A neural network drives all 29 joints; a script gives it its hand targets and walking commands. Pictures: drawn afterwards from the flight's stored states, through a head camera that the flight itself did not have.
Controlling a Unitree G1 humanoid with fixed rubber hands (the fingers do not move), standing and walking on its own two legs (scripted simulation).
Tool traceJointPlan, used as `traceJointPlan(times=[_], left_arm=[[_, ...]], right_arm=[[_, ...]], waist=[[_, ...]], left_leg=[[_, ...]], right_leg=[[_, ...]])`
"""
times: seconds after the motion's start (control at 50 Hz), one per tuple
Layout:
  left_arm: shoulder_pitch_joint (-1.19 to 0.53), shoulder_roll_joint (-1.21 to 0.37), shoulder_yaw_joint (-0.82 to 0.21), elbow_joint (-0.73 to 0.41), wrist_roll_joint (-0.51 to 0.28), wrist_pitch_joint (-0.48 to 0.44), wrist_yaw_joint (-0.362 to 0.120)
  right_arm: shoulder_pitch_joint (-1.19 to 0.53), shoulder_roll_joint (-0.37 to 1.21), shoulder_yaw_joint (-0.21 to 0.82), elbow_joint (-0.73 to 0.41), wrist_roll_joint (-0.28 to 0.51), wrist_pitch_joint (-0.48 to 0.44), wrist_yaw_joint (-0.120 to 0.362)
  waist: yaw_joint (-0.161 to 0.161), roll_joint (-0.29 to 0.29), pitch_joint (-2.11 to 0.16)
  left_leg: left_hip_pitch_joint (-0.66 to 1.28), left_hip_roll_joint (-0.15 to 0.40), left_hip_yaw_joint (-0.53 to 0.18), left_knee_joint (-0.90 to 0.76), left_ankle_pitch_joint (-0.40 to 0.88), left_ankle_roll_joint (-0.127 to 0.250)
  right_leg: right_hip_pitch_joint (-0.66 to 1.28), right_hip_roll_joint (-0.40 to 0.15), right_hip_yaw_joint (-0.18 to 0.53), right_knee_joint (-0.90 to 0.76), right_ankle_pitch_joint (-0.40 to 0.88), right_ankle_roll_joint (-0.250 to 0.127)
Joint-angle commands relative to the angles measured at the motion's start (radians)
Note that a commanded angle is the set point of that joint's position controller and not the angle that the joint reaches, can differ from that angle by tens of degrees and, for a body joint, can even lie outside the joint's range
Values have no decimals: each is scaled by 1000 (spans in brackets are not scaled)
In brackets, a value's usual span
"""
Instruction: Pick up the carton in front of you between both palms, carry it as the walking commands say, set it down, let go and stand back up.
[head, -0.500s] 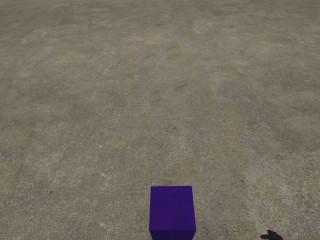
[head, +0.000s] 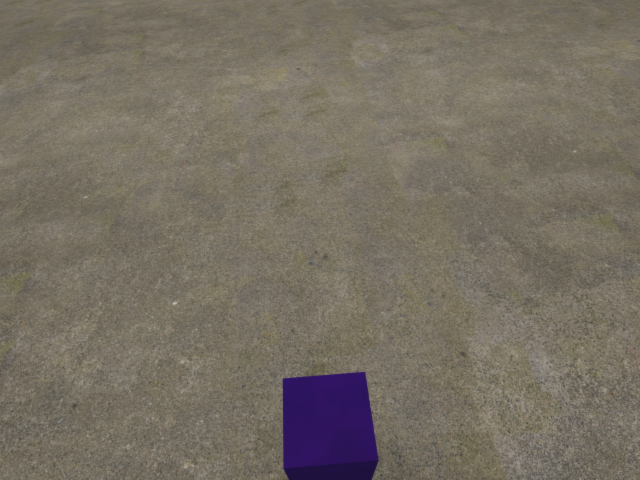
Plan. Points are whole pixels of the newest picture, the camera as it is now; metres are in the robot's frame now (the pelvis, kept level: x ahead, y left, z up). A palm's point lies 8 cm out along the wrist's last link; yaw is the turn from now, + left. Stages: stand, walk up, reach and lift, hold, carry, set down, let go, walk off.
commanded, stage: stand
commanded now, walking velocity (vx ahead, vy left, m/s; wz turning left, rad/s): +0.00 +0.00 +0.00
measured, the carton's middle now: (328, 431) +0.35 +0.00 -0.62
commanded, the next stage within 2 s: none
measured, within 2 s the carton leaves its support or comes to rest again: neither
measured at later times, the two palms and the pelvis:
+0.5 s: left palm out of the picture +0.03 +0.26 -0.11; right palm out of the picture -0.03 -0.26 -0.13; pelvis -0.02 +0.00 +0.00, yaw -2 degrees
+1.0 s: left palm out of the picture +0.00 +0.25 -0.12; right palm out of the picture -0.08 -0.24 -0.13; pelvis -0.03 +0.01 +0.01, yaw -2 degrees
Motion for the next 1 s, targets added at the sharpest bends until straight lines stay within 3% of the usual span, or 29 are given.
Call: traceJointPlan(times=[0.0, 0.24, 0.98], left_arm=[[45, 119, 28, -39, 1, -6, 4], [56, 117, 21, -3, 0, 2, 6], [65, 47, -12, 150, -5, 8, 18]], right_arm=[[61, -117, -30, -28, -2, -4, -2], [81, -106, -26, 46, -5, 4, 4], [105, -36, -18, 286, -9, 8, 11]], waist=[[0, -22, 29], [2, -35, 64], [1, -32, 113]], left_leg=[[22, 35, -15, -69, 387, 43], [40, 31, -9, -108, 296, 54], [57, 44, -3, -146, 277, 76]], right_leg=[[-6, -72, 32, -94, 471, -32], [-15, -69, 64, -127, 424, -38], [-13, -77, 68, -146, 420, -35]])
